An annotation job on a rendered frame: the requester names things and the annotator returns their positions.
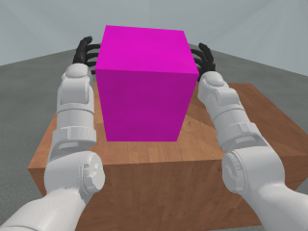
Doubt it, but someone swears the right robot forearm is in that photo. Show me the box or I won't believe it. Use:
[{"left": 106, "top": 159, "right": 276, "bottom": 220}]
[{"left": 197, "top": 71, "right": 285, "bottom": 180}]

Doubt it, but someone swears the pedestal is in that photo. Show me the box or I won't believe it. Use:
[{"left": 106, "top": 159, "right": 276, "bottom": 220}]
[{"left": 27, "top": 82, "right": 308, "bottom": 231}]

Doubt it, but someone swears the right robot upper arm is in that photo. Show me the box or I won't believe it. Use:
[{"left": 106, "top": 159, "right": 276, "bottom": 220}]
[{"left": 221, "top": 145, "right": 308, "bottom": 231}]

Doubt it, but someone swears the carton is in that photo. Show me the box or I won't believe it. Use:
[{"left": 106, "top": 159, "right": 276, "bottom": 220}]
[{"left": 94, "top": 25, "right": 199, "bottom": 141}]

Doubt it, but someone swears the robot right hand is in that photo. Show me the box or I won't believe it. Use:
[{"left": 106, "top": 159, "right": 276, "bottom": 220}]
[{"left": 191, "top": 42, "right": 216, "bottom": 83}]

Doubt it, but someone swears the left robot forearm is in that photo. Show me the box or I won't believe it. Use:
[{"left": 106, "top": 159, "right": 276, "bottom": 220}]
[{"left": 43, "top": 63, "right": 96, "bottom": 189}]

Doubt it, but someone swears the robot left hand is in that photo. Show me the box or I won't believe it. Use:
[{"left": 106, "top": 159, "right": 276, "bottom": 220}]
[{"left": 72, "top": 36, "right": 101, "bottom": 75}]

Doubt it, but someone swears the left robot upper arm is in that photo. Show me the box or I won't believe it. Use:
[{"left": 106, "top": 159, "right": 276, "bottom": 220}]
[{"left": 0, "top": 151, "right": 105, "bottom": 231}]

